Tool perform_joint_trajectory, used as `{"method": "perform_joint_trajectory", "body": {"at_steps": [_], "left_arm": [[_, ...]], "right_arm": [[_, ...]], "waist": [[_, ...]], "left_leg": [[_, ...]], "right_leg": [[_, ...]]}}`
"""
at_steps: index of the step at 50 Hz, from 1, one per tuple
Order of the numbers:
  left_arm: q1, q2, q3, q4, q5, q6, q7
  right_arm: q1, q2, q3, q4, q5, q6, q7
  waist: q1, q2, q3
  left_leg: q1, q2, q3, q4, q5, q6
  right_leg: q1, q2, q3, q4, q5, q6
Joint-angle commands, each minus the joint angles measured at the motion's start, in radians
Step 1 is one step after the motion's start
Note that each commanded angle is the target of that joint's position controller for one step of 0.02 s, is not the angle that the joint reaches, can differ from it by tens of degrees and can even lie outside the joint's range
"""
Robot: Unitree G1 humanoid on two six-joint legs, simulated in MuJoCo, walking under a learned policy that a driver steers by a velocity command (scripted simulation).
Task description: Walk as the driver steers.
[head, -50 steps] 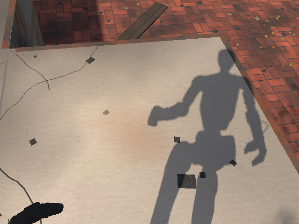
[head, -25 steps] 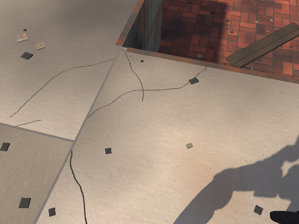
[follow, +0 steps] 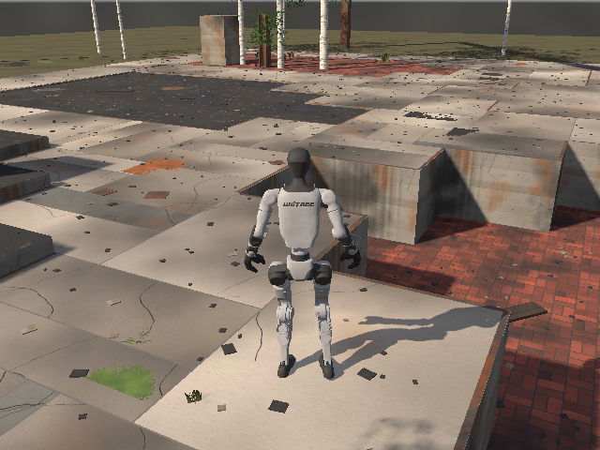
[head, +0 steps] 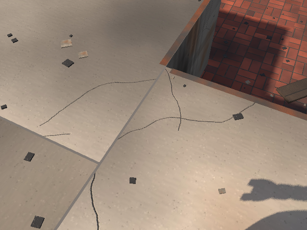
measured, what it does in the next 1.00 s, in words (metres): walks ahead, turning left: right foot, then left foot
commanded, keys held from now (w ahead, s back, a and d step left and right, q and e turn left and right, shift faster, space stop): q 0.20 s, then no key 0.06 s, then w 0.44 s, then w+q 0.30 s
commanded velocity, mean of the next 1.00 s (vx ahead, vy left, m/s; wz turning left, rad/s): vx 0.26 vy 0.00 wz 0.34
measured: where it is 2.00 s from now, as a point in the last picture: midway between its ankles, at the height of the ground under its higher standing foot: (85, 169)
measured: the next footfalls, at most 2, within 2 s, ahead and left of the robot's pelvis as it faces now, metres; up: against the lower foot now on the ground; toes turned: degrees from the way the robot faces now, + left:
right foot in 0.04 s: +0.08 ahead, -0.14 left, +0.00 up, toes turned +7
left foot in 0.44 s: +0.02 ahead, +0.12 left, +0.00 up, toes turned +12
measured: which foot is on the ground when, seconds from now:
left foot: down 0.00-0.04, up 0.06-0.42, down 0.44-0.90, up 0.92-1.00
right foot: up 0.00-0.02, down 0.04-0.44, up 0.46-0.86, down 0.88-1.00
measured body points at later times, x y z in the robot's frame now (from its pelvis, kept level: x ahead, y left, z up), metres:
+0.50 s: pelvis +0.04 +0.01 +0.00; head +0.05 +0.03 +0.45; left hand +0.07 +0.31 -0.12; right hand +0.25 -0.21 -0.08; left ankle -0.01 +0.11 -0.73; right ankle +0.04 -0.14 -0.70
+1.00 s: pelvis +0.27 +0.02 +0.00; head +0.30 +0.03 +0.45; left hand +0.35 +0.32 -0.09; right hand +0.38 -0.24 -0.13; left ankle +0.08 +0.11 -0.64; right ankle +0.36 -0.06 -0.73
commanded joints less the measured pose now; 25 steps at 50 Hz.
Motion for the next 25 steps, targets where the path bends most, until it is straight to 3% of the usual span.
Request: {"method": "perform_joint_trajectory", "body": {"at_steps": [1,2,3,4,5,6,7,8,11,13,14,16,18,20,21,22,23,24,25], "left_arm": [[0.061,0.100,0.037,-0.052,-0.003,-0.029,-0.010],[0.093,0.135,0.050,-0.046,0.007,-0.030,-0.010],[0.094,0.205,0.064,-0.058,0.022,-0.022,-0.004],[0.086,0.237,0.073,-0.051,0.051,-0.017,-0.007],[0.037,0.181,0.061,-0.081,0.043,-0.021,-0.001],[-0.001,0.134,0.050,-0.089,0.030,-0.019,0.006],[-0.020,0.115,0.045,-0.099,0.018,-0.016,0.012],[-0.019,0.108,0.042,-0.098,0.005,-0.013,0.017],[0.040,0.114,0.044,-0.085,0.013,0.003,0.028],[0.073,0.136,0.052,-0.073,0.012,0.011,0.027],[0.086,0.149,0.058,-0.070,0.006,0.013,0.023],[0.096,0.176,0.066,-0.062,-0.012,0.012,0.011],[0.102,0.185,0.065,-0.053,-0.023,0.005,-0.001],[0.094,0.176,0.058,-0.039,-0.037,-0.004,-0.014],[0.109,0.147,0.046,-0.027,-0.036,-0.012,-0.021],[0.099,0.082,0.023,-0.026,-0.018,-0.026,-0.031],[0.061,-0.007,-0.005,-0.075,0.017,-0.046,-0.045],[-0.016,0.088,0.021,-0.113,-0.012,-0.059,-0.036],[-0.022,0.149,0.044,-0.111,-0.032,-0.066,-0.033]], "right_arm": [[-0.039,-0.140,-0.039,-0.075,0.013,0.000,-0.004],[-0.019,-0.117,-0.033,-0.072,0.017,0.003,-0.006],[0.048,-0.054,-0.018,-0.065,0.007,0.005,-0.006],[0.023,-0.119,-0.038,-0.100,0.014,-0.007,-0.004],[0.037,-0.192,-0.060,-0.075,0.003,-0.012,-0.005],[0.043,-0.200,-0.069,-0.049,0.011,-0.006,-0.004],[0.061,-0.170,-0.065,-0.025,0.013,0.008,-0.010],[0.061,-0.145,-0.058,-0.024,0.012,0.016,-0.009],[-0.015,-0.082,-0.034,-0.055,0.025,0.017,-0.003],[-0.051,-0.058,-0.020,-0.071,0.017,0.013,0.000],[-0.054,-0.048,-0.012,-0.073,0.013,0.011,0.004],[-0.066,-0.040,-0.001,-0.076,0.014,0.006,0.015],[-0.047,-0.056,-0.002,-0.060,0.017,-0.001,0.024],[0.032,-0.050,-0.002,-0.010,0.014,-0.016,0.031],[0.080,-0.056,-0.006,0.017,0.016,-0.020,0.029],[0.161,-0.075,-0.012,0.039,0.019,-0.025,0.023],[0.239,-0.176,-0.031,0.044,0.006,-0.026,0.010],[0.263,-0.232,-0.048,0.046,-0.004,-0.044,0.021],[0.221,-0.168,-0.030,0.045,-0.001,-0.067,0.025]], "waist": [[0.050,0.171,-0.157],[0.054,0.129,-0.160],[0.008,-0.102,-0.179],[0.005,-0.319,-0.106],[0.006,-0.211,-0.094],[-0.003,-0.147,-0.083],[-0.008,-0.115,-0.080],[0.002,-0.116,-0.066],[0.048,-0.144,-0.067],[0.071,-0.162,-0.097],[0.080,-0.164,-0.122],[0.094,-0.188,-0.111],[0.086,-0.202,-0.079],[0.034,-0.156,-0.058],[0.008,-0.127,-0.064],[-0.030,-0.062,-0.110],[-0.039,0.205,-0.158],[-0.087,0.237,-0.089],[-0.071,0.176,-0.004]], "left_leg": [[0.124,0.221,-0.305,-0.089,0.053,0.132],[0.069,0.176,-0.270,-0.024,-0.029,0.087],[-0.050,0.055,-0.103,0.217,-0.339,0.019],[-0.228,-0.024,0.032,0.405,-0.501,-0.032],[-0.229,0.048,0.006,0.564,-0.439,-0.064],[-0.227,0.058,0.019,0.620,-0.372,-0.081],[-0.230,0.067,0.037,0.667,-0.329,-0.102],[-0.254,0.075,0.046,0.708,-0.294,-0.119],[-0.252,0.102,0.117,0.605,-0.248,-0.144],[-0.204,0.122,0.127,0.483,-0.269,-0.150],[-0.158,0.132,0.145,0.412,-0.277,-0.143],[-0.056,0.138,0.188,0.274,-0.291,-0.118],[0.045,0.126,0.217,0.139,-0.280,-0.085],[0.220,0.108,0.248,-0.092,-0.118,-0.032],[0.347,0.102,0.243,-0.157,-0.104,-0.009],[0.511,0.182,0.129,-0.168,-0.109,0.013],[0.661,0.419,-0.213,-0.199,-0.117,0.107],[0.533,0.535,-0.421,-0.302,-0.265,0.258],[0.493,0.503,-0.383,-0.333,-0.382,0.262]], "right_leg": [[0.151,0.016,-0.038,-0.223,0.084,-0.036],[0.248,-0.061,0.005,-0.319,0.162,-0.069],[0.354,-0.297,0.203,-0.374,0.281,-0.155],[0.288,-0.423,0.426,-0.427,0.388,-0.319],[0.278,-0.415,0.374,-0.412,0.397,-0.334],[0.272,-0.349,0.258,-0.388,0.397,-0.288],[0.289,-0.294,0.176,-0.372,0.384,-0.252],[0.304,-0.284,0.136,-0.369,0.417,-0.255],[0.358,-0.248,0.035,-0.383,0.459,-0.270],[0.406,-0.264,0.022,-0.370,0.498,-0.285],[0.408,-0.270,0.014,-0.385,0.404,-0.286],[0.344,-0.271,0.020,-0.441,0.117,-0.285],[0.278,-0.279,0.036,-0.470,-0.030,-0.282],[0.198,-0.263,0.012,-0.438,-0.079,-0.256],[0.130,-0.242,-0.014,-0.388,-0.064,-0.224],[0.029,-0.193,-0.075,-0.254,-0.075,-0.165],[-0.212,-0.075,-0.218,0.081,-0.212,-0.069],[-0.354,-0.041,-0.153,0.257,-0.305,-0.054],[-0.408,-0.090,-0.101,0.343,-0.233,-0.062]]}}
